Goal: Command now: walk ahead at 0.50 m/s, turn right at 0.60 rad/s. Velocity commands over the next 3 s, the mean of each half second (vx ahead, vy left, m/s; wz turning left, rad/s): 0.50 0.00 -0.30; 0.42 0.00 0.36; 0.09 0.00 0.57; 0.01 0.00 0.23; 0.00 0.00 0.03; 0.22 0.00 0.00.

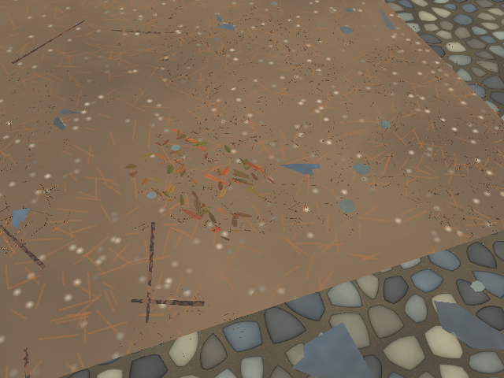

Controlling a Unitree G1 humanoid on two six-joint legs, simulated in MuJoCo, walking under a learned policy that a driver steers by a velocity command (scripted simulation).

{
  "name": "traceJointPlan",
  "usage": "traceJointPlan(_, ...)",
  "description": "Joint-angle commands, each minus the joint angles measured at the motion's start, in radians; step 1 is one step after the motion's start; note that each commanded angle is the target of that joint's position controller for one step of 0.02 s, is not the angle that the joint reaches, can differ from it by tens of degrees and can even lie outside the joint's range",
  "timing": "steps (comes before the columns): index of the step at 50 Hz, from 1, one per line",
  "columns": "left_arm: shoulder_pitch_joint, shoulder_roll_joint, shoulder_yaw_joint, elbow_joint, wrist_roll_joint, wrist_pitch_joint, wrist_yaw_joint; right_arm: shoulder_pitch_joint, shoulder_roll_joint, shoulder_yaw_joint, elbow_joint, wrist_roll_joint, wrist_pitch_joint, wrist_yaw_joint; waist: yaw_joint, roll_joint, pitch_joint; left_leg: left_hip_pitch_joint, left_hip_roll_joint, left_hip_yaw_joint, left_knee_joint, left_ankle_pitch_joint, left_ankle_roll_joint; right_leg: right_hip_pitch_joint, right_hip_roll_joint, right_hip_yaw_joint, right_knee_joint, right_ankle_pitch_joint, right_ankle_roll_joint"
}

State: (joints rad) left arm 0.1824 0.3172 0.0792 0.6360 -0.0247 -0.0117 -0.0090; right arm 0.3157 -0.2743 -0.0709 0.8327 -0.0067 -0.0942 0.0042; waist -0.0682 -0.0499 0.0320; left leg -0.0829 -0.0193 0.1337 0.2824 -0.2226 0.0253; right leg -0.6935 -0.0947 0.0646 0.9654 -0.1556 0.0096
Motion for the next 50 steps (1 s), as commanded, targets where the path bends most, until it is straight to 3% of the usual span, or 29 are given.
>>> traceJointPlan(1,-0.064,0.014,-0.006,-0.078,0.001,-0.019,-0.018,-0.081,-0.166,-0.034,-0.068,0.005,-0.011,-0.007,0.011,0.112,0.009,0.016,0.256,-0.086,-0.129,0.29,0.138,-0.002,-0.014,-0.019,-0.149,0.155,-0.005)
traceJointPlan(4,-0.157,-0.001,-0.014,-0.11,0.0,-0.023,-0.036,-0.025,-0.188,-0.038,-0.04,0.016,0.003,-0.008,-0.023,0.1,0.038,0.063,0.272,-0.037,-0.12,0.306,0.125,0.029,0.006,-0.065,-0.268,0.168,-0.026)
traceJointPlan(7,-0.181,0.015,-0.008,-0.135,0.003,-0.026,-0.045,0.007,-0.216,-0.043,-0.013,0.034,0.019,-0.003,-0.002,0.112,0.047,0.138,0.307,-0.019,-0.064,0.499,0.118,0.082,0.049,-0.097,-0.344,0.05,-0.073)
traceJointPlan(9,-0.077,0.065,0.018,-0.117,0.014,-0.023,-0.042,-0.002,-0.247,-0.049,-0.005,0.044,0.03,-0.007,0.083,0.144,-0.032,0.162,0.302,0.017,0.114,0.832,0.097,0.265,0.117,-0.142,-0.388,-0.021,-0.119)
traceJointPlan(10,0.08,0.108,0.045,-0.07,0.014,-0.02,-0.034,-0.009,-0.235,-0.041,-0.002,0.044,0.034,-0.011,0.171,0.128,-0.116,0.093,0.269,0.054,0.297,0.879,0.071,0.499,0.155,-0.157,-0.452,0.053,-0.151)
traceJointPlan(11,0.246,0.176,0.071,-0.029,0.013,-0.011,-0.016,-0.003,-0.19,-0.02,-0.017,0.02,0.029,-0.015,0.24,0.061,-0.22,-0.141,0.233,0.061,0.571,0.605,0.033,0.816,0.052,-0.001,-0.419,0.109,-0.194)
traceJointPlan(12,0.236,0.284,0.079,-0.026,0.01,-0.017,-0.009,0.11,-0.053,0.027,-0.061,-0.009,0.008,0.0,0.119,-0.206,-0.335,-0.547,0.046,0.006,0.944,-0.3,-0.031,1.11,-0.232,0.548,-0.499,-0.025,-0.37)
traceJointPlan(13,0.271,0.197,0.055,-0.042,0.01,-0.027,-0.013,0.037,-0.144,0.011,-0.043,0.026,-0.018,0.011,0.195,-0.104,-0.447,-0.625,0.035,-0.198,1.073,-0.376,-0.026,1.119,-0.287,0.717,-0.617,-0.106,-0.403)
traceJointPlan(14,0.225,0.157,0.04,-0.025,0.017,-0.038,-0.018,-0.07,-0.183,-0.003,-0.082,0.062,-0.028,0.016,0.2,-0.076,-0.283,-0.708,0.078,-0.197,1.087,-0.301,-0.015,1.013,-0.245,0.543,-0.632,-0.036,-0.353)
traceJointPlan(15,0.164,0.132,0.031,-0.021,0.012,-0.045,-0.018,-0.103,-0.166,0.004,-0.091,0.053,-0.034,0.012,0.161,-0.027,-0.188,-0.695,0.123,-0.188,1.012,-0.211,-0.005,0.869,-0.196,0.409,-0.638,0.049,-0.314)
traceJointPlan(16,0.103,0.099,0.021,-0.022,0.016,-0.048,-0.018,-0.113,-0.162,0.001,-0.082,0.029,-0.032,0.006,0.125,-0.001,-0.128,-0.648,0.152,-0.184,0.941,-0.155,-0.01,0.74,-0.161,0.321,-0.659,0.138,-0.29)
traceJointPlan(18,0.052,0.064,0.008,-0.029,0.03,-0.058,-0.017,-0.06,-0.149,-0.001,-0.063,0.023,-0.009,0.008,0.064,-0.015,-0.104,-0.537,0.175,-0.195,0.878,-0.091,-0.021,0.6,-0.128,0.246,-0.725,0.208,-0.286)
traceJointPlan(20,0.05,0.078,0.012,-0.011,0.023,-0.072,-0.015,-0.049,-0.113,0.006,-0.056,0.016,0.012,0.007,0.045,-0.002,-0.08,-0.524,0.178,-0.185,0.812,-0.053,-0.044,0.536,-0.126,0.19,-0.777,0.243,-0.298)
traceJointPlan(22,0.064,0.097,0.017,0.011,0.024,-0.079,-0.006,-0.111,-0.098,0.011,-0.075,0.006,0.02,0.003,0.054,0.01,-0.037,-0.566,0.179,-0.182,0.707,0.046,-0.066,0.513,-0.113,0.135,-0.81,0.251,-0.292)
traceJointPlan(27,0.11,0.116,0.019,0.061,0.029,-0.081,0.005,-0.246,-0.068,0.028,-0.095,0.024,0.013,0.025,0.115,0.001,0.014,-0.532,0.136,-0.15,0.407,0.345,-0.05,0.535,-0.079,-0.024,-0.846,0.175,-0.221)
traceJointPlan(32,0.163,0.132,0.029,0.123,0.018,-0.068,0.009,-0.338,-0.083,0.026,-0.149,0.03,0.013,0.05,0.146,0.008,0.051,-0.601,0.102,-0.165,0.297,0.28,0.005,0.727,-0.154,-0.069,-0.8,0.203,-0.189)
traceJointPlan(34,0.15,0.143,0.034,0.13,0.014,-0.055,0.017,-0.325,-0.093,0.021,-0.161,0.024,0.013,0.061,0.127,-0.007,0.034,-0.578,0.077,-0.135,0.283,0.183,0.035,0.79,-0.17,-0.092,-0.729,0.373,-0.165)
traceJointPlan(35,0.136,0.155,0.037,0.127,0.015,-0.048,0.022,-0.286,-0.11,0.013,-0.159,0.021,0.014,0.062,0.102,-0.026,-0.001,-0.511,0.045,-0.103,0.286,0.132,0.053,0.805,-0.165,-0.111,-0.658,0.556,-0.148)
traceJointPlan(36,0.119,0.164,0.039,0.122,0.016,-0.039,0.029,-0.199,-0.137,-0.005,-0.142,0.019,0.018,0.06,0.051,-0.036,-0.064,-0.386,0.002,-0.064,0.28,0.109,0.075,0.802,-0.144,-0.142,-0.527,0.734,-0.125)
traceJointPlan(37,0.118,0.151,0.032,0.113,0.02,-0.03,0.039,-0.054,-0.187,-0.034,-0.106,0.021,0.021,0.052,-0.018,-0.011,-0.149,-0.174,-0.038,-0.056,0.258,0.137,0.105,0.726,-0.098,-0.19,-0.317,0.781,-0.088)
traceJointPlan(38,0.167,0.107,0.01,0.086,0.047,-0.036,0.047,0.092,-0.283,-0.063,-0.09,0.024,0.029,0.038,-0.051,0.141,-0.269,0.145,0.141,-0.329,0.281,0.202,0.189,0.465,-0.044,-0.207,0.019,0.454,-0.042)
traceJointPlan(39,0.264,-0.006,-0.028,0.062,0.057,-0.065,0.024,0.095,-0.319,-0.064,-0.093,0.036,0.024,0.043,0.034,0.341,-0.382,0.445,0.337,-0.878,0.127,-0.067,0.373,0.058,0.17,-0.088,0.312,-0.399,0.017)
traceJointPlan(40,0.151,0.09,-0.011,0.063,0.018,-0.096,0.01,0.099,-0.233,-0.043,-0.11,0.031,0.023,0.042,-0.04,0.227,-0.376,0.454,0.335,-0.918,0.035,-0.094,0.339,-0.043,0.134,0.055,0.392,-0.415,-0.001)
traceJointPlan(41,0.062,0.12,-0.004,0.03,-0.008,-0.113,0.004,0.037,-0.206,-0.035,-0.124,0.019,0.021,0.035,-0.038,0.176,-0.241,0.34,0.312,-0.767,0.038,0.071,0.302,-0.089,0.096,0.044,0.381,-0.338,-0.013)
traceJointPlan(42,0.026,0.113,-0.007,0.025,0.007,-0.12,0.011,-0.025,-0.194,-0.03,-0.144,0.017,0.022,0.031,-0.006,0.074,-0.167,0.199,0.276,-0.647,0.054,0.293,0.28,-0.056,0.058,0.031,0.329,-0.281,-0.012)
traceJointPlan(43,0.018,0.121,0.0,0.023,0.031,-0.116,0.02,-0.073,-0.178,-0.027,-0.159,0.013,0.025,0.026,0.029,0.045,-0.122,0.07,0.254,-0.556,0.06,0.505,0.274,0.003,0.033,0.024,0.268,-0.255,0.002)
traceJointPlan(44,0.033,0.124,0.005,0.019,0.039,-0.103,0.024,-0.095,-0.163,-0.022,-0.172,0.002,0.03,0.02,0.061,0.062,-0.12,-0.017,0.229,-0.502,0.055,0.631,0.271,0.078,0.02,0.028,0.242,-0.248,0.012)
traceJointPlan(46,0.073,0.089,-0.001,0.023,0.04,-0.074,0.031,-0.117,-0.163,-0.024,-0.18,0.002,0.036,0.012,0.096,0.083,-0.116,-0.111,0.198,-0.434,0.041,0.743,0.27,0.124,0.026,0.011,0.155,-0.234,0.04)
traceJointPlan(50,0.026,0.05,-0.016,0.014,0.044,-0.049,0.042,-0.107,-0.203,-0.04,-0.173,0.022,0.062,-0.017,0.087,0.113,-0.144,-0.177,0.129,-0.359,0.064,0.74,0.22,0.177,0.081,-0.013,-0.088,-0.04,0.081)
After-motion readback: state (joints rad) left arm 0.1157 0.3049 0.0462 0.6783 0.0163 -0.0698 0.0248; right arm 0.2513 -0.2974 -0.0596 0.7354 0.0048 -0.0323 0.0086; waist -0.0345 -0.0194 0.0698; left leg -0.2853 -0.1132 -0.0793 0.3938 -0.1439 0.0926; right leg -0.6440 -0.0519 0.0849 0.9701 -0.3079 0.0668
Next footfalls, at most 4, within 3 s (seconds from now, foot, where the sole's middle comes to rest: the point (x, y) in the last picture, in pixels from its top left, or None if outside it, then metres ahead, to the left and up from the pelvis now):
0.22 right None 0.28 -0.16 -0.78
0.74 left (227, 326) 0.62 0.04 -0.78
1.20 right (279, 260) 0.81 -0.12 -0.78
1.62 left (207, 314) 0.66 0.10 -0.78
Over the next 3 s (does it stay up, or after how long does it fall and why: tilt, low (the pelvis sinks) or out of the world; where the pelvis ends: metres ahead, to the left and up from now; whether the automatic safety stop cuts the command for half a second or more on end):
stays up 0.76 0.00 0.00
